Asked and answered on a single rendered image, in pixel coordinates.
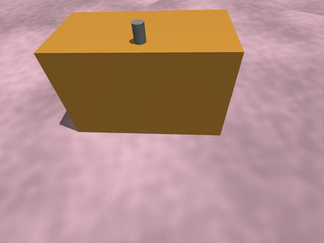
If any can can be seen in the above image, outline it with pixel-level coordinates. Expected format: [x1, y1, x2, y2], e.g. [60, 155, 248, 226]
[131, 19, 146, 45]

